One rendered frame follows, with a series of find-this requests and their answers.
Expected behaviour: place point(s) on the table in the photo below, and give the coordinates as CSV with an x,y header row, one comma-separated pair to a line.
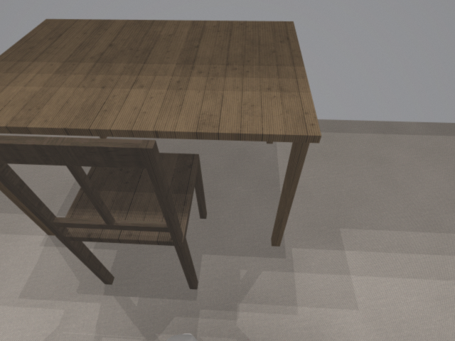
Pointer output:
x,y
164,79

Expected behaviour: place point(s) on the chair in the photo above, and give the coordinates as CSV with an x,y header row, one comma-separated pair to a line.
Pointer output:
x,y
132,194

